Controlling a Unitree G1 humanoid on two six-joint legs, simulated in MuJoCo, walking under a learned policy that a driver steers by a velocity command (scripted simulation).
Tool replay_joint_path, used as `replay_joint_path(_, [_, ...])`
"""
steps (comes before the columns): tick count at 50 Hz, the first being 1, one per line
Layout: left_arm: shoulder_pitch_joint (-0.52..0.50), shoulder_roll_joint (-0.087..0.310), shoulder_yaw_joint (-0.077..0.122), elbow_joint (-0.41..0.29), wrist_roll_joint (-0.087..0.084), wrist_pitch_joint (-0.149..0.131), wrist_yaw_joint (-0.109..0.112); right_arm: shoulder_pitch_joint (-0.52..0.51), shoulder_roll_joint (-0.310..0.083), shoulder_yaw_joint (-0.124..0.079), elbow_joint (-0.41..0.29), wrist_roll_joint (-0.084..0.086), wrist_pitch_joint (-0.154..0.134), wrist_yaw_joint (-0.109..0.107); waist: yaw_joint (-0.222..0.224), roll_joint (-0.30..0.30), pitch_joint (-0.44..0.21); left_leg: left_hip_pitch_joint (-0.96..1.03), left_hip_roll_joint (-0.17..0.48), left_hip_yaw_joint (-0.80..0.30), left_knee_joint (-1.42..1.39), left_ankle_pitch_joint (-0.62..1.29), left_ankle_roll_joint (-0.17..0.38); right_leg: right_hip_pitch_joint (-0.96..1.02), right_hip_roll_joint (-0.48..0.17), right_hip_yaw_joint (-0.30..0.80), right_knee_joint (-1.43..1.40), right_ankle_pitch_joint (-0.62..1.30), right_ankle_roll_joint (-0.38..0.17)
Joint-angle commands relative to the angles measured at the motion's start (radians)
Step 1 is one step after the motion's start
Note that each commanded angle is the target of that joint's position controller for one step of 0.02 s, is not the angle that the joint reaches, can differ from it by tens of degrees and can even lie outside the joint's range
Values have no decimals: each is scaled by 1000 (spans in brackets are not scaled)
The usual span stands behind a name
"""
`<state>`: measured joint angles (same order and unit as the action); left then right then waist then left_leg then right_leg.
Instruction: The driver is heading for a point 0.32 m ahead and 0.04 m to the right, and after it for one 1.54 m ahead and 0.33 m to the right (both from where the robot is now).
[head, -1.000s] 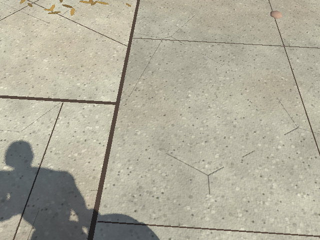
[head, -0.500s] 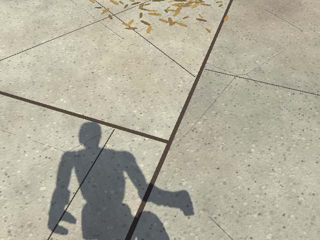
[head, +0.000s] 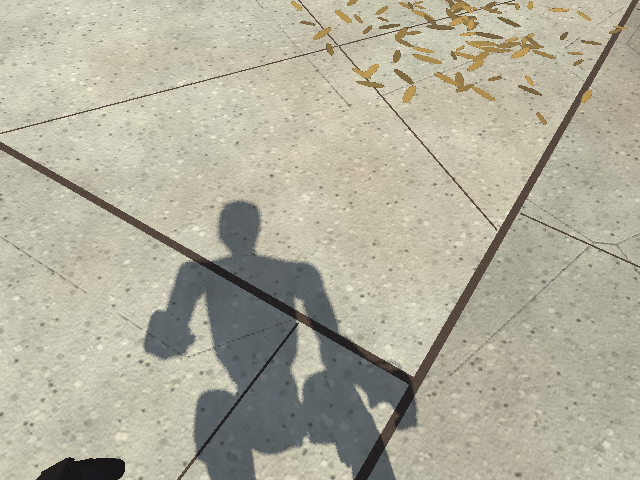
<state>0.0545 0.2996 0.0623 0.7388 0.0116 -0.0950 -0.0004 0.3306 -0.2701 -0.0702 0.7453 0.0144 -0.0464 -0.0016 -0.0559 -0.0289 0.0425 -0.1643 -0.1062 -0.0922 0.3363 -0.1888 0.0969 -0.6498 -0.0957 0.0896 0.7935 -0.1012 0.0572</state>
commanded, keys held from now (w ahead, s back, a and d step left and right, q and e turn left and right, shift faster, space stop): w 0.12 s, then e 0.80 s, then no key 0.08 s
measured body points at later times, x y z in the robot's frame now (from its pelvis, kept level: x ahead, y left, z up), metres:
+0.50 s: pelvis +0.22 -0.06 -0.01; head +0.27 -0.07 +0.44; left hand +0.33 +0.22 -0.12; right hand +0.38 -0.34 -0.11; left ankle +0.29 +0.10 -0.70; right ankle +0.27 -0.15 -0.75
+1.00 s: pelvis +0.27 -0.04 -0.01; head +0.31 -0.05 +0.44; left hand +0.51 +0.17 -0.11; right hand +0.31 -0.35 -0.11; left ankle +0.32 +0.08 -0.75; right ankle +0.23 -0.17 -0.71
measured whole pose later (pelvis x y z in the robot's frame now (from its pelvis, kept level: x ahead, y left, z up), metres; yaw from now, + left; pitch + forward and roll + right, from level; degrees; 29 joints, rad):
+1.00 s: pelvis +0.27 -0.04 -0.01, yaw -21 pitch +1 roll +0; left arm 0.16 0.31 0.08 0.69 -0.02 0.07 0.00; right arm 0.16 -0.27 -0.06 0.71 -0.01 0.01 -0.03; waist -0.02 -0.01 0.06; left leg -0.24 0.06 0.07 0.45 -0.22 -0.01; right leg -0.42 -0.02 0.02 0.82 -0.40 0.09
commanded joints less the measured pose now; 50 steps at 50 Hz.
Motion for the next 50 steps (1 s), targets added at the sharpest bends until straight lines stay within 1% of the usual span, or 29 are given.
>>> replay_joint_path(1, [-79, 37, 0, -69, -7, -12, -11, -10, -173, -45, -62, 3, -12, -16, -6, 106, -35, -86, 193, -134, -114, 161, 126, 129, 61, -55, -190, 206, 12])
replay_joint_path(3, [-117, 46, 0, -81, -15, -20, -22, 31, -165, -42, -37, 5, -13, -14, -28, 112, -26, -54, 220, -160, -101, 120, 119, 149, 65, -47, -239, 252, 0])
replay_joint_path(6, [-135, 77, 8, -94, -15, -31, -34, 65, -159, -40, -13, 3, -7, -16, -30, 123, -14, 71, 274, -219, -29, 145, 109, 116, 64, -35, -297, 167, -41])
replay_joint_path(8, [-81, 96, 15, -79, -4, -38, -36, 48, -163, -41, -7, -7, 3, -21, 0, 152, -19, 147, 284, -209, 55, 366, 81, 143, 81, -63, -327, 99, -81])
replay_joint_path(9, [-1, 113, 25, -52, 6, -43, -34, 26, -157, -37, -12, -8, 7, -23, 44, 149, -64, 164, 246, -173, 157, 557, 52, 247, 109, -97, -368, 139, -110])
replay_joint_path(10, [103, 146, 35, -28, 20, -49, -34, 16, -137, -27, -25, -15, 7, -25, 91, 124, -167, 122, 191, -125, 321, 600, 10, 436, 60, -63, -342, 338, -153])
replay_joint_path(11, [219, 210, 44, -15, 38, -49, -35, 85, -93, -9, -45, -32, 0, -27, 92, -41, -337, -112, 96, -77, 623, 299, -53, 786, -127, 176, -261, 662, -274])
replay_joint_path(12, [269, 204, 46, 23, 15, -32, -47, 228, -65, 3, -11, -24, -7, -19, 64, -271, -447, -351, -11, -29, 909, -440, -124, 993, -301, 499, -322, 729, -433])
replay_joint_path(13, [256, 150, 31, 13, -28, -18, -50, 178, -152, -10, -8, -18, -5, -15, 88, -154, -399, -424, 43, -75, 985, -449, -130, 943, -271, 531, -370, 513, -407])
replay_joint_path(14, [171, 120, 21, -8, -35, -5, -46, 50, -173, -18, -36, -11, 0, -15, 97, -71, -259, -474, 84, -44, 982, -378, -140, 814, -225, 411, -389, 442, -363])
replay_joint_path(15, [119, 100, 11, -19, -28, 6, -42, -34, -166, -17, -57, -20, 4, -20, 91, -1, -170, -475, 110, -16, 931, -330, -146, 681, -178, 326, -412, 470, -336])
replay_joint_path(16, [97, 100, 9, -22, -21, 13, -36, -72, -156, -20, -75, -29, 9, -25, 74, 14, -128, -448, 133, -10, 867, -289, -148, 586, -151, 284, -429, 503, -323])
replay_joint_path(19, [93, 138, 26, -18, -6, 29, -23, -39, -99, -11, -83, -23, 24, -41, 29, -72, -141, -337, 125, 11, 688, -267, -162, 474, -88, 216, -458, 556, -312])
replay_joint_path(21, [101, 167, 40, -19, -12, 43, -11, -49, -95, -10, -85, -23, 31, -51, 30, -80, -175, -309, 108, 17, 600, -233, -177, 455, -87, 217, -459, 542, -320])
replay_joint_path(23, [100, 179, 47, -24, -25, 62, 3, -76, -101, -12, -87, -22, 41, -54, 36, -75, -194, -277, 98, 9, 536, -147, -184, 425, -73, 225, -467, 398, -302])
replay_joint_path(26, [97, 173, 49, -29, -33, 88, 17, -146, -97, -12, -105, -19, 49, -51, 54, -91, -159, -250, 81, -4, 443, -88, -185, 371, -41, 262, -486, 106, -273])
replay_joint_path(28, [103, 169, 50, -31, -32, 101, 22, -182, -98, -12, -117, -16, 41, -45, 67, -109, -133, -236, 70, -11, 371, -94, -181, 369, -32, 303, -478, 16, -265])
replay_joint_path(30, [108, 168, 51, -36, -31, 111, 26, -190, -105, -15, -122, -10, 22, -36, 68, -124, -127, -207, 61, -14, 274, -101, -172, 402, -32, 352, -442, 49, -257])
replay_joint_path(32, [83, 155, 47, -49, -41, 121, 31, -136, -112, -22, -103, -6, 3, -27, 27, -123, -129, -94, 69, 1, 61, 28, -146, 405, 2, 368, -377, 88, -217])
replay_joint_path(33, [107, 123, 37, -53, -39, 124, 33, -116, -151, -33, -99, -14, -2, -28, 34, -85, -148, 11, 160, -47, 5, 109, -111, 353, 42, 341, -310, -16, -170])
replay_joint_path(34, [172, 59, 20, -52, -21, 124, 30, -131, -214, -43, -118, -33, 6, -38, 81, 132, -182, 113, 386, -235, 1, 309, -20, 248, 148, 194, -84, -343, -110])
replay_joint_path(35, [169, 103, 34, -83, -29, 114, 29, -137, -234, -50, -113, -70, 15, -30, 88, 324, -146, 83, 509, -427, -19, 463, 133, 76, 233, 61, 94, -565, -63])
replay_joint_path(36, [198, 177, 56, -59, -21, 111, 29, -158, -184, -38, -128, -60, 14, -27, 84, 231, -140, 74, 511, -391, -9, 469, 166, 60, 166, 71, 266, -535, -28])
replay_joint_path(37, [202, 198, 69, -40, -30, 120, 30, -190, -138, -26, -134, -48, 13, -28, 89, 169, -124, 61, 448, -282, 11, 452, 131, 51, 153, 62, 337, -473, -7])
replay_joint_path(38, [214, 180, 70, -22, -32, 136, 36, -217, -125, -22, -140, -38, 16, -29, 97, 136, -115, 58, 395, -201, 22, 410, 96, 46, 140, 48, 377, -426, 15])
replay_joint_path(39, [207, 164, 66, -27, -31, 148, 37, -229, -123, -20, -136, -27, 19, -31, 90, 145, -97, 50, 380, -159, 23, 418, 93, 29, 132, 38, 409, -381, 34])
replay_joint_path(42, [135, 105, 47, -77, -41, 152, 26, -194, -138, -25, -119, -33, 33, -42, 56, 191, -87, 69, 347, -61, 3, 431, 110, 27, 112, -30, 318, -311, 62])
replay_joint_path(45, [89, 87, 35, -115, -36, 149, 12, -174, -166, -38, -108, -31, 45, -48, 29, 203, -122, 114, 379, -29, 7, 432, 126, 82, 77, -56, 175, -302, 63])
replay_joint_path(50, [94, 92, 33, -134, -26, 153, -6, -178, -204, -49, -88, -7, 48, -26, 28, 218, -131, 65, 400, 0, 33, 420, 126, 272, 93, -119, -77, -283, 11])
